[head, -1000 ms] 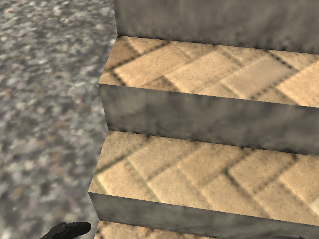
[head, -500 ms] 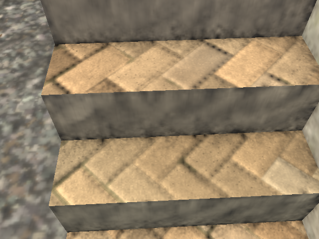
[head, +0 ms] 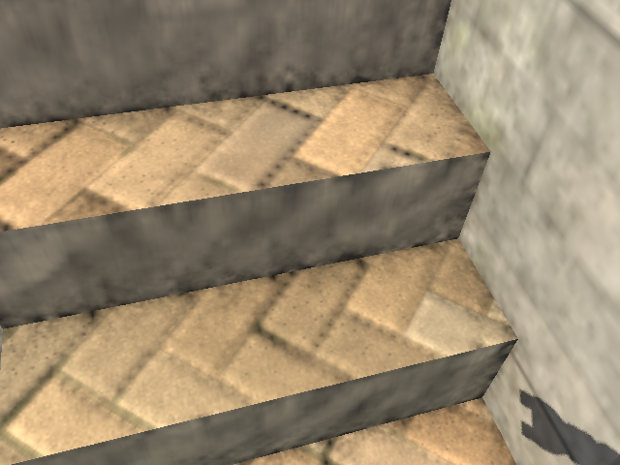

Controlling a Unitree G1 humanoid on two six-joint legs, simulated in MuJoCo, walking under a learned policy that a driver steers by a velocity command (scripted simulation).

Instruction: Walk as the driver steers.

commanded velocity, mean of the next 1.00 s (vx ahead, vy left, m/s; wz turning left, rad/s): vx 0.45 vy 0.00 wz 0.40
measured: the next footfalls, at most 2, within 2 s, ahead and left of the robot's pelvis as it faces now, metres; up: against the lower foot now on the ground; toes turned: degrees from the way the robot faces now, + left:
right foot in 0.10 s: +0.01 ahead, -0.12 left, +0.00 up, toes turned +0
right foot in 1.20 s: +0.04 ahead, -0.10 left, +0.00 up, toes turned +18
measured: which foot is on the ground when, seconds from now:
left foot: down 0.00-1.00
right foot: up 0.00-0.08, down 0.10-0.92, up 0.94-1.00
